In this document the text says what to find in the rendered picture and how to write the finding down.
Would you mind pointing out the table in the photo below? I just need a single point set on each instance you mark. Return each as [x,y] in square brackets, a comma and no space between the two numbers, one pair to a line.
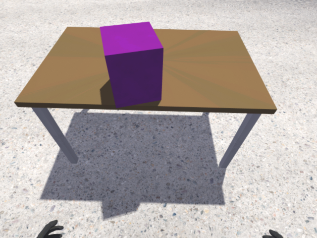
[203,71]

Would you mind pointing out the left robot hand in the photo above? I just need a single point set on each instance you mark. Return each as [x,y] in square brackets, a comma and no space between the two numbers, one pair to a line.
[50,227]

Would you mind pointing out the carton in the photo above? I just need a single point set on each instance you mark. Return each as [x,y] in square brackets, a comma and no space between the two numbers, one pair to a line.
[134,59]

